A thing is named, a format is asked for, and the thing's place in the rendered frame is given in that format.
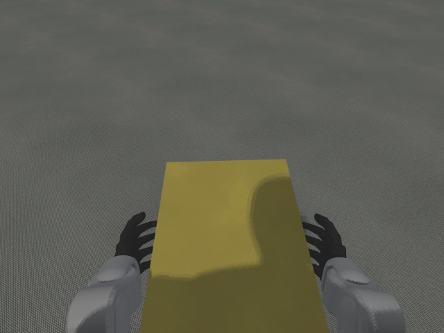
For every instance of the right robot forearm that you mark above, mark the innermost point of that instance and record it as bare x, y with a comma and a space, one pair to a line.
356, 301

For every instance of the robot right hand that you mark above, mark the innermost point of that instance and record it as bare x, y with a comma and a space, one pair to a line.
330, 246

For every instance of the carton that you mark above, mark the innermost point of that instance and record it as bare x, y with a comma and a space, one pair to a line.
230, 253

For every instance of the left robot forearm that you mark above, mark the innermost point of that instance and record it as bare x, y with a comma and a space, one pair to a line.
111, 296

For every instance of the robot left hand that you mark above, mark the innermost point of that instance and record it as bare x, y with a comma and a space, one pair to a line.
130, 244

